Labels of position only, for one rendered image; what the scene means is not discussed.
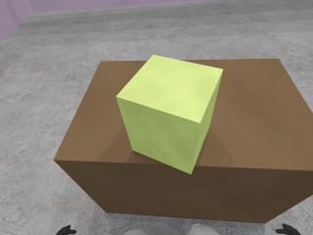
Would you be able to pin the robot right hand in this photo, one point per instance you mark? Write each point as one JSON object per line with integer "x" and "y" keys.
{"x": 288, "y": 230}

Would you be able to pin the right robot thigh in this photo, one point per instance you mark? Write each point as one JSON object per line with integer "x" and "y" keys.
{"x": 202, "y": 230}

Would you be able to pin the carton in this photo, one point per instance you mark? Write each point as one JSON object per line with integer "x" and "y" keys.
{"x": 167, "y": 109}

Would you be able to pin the pedestal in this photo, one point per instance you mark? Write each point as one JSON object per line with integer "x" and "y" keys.
{"x": 255, "y": 163}

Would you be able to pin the robot left hand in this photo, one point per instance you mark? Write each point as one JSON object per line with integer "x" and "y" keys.
{"x": 66, "y": 231}

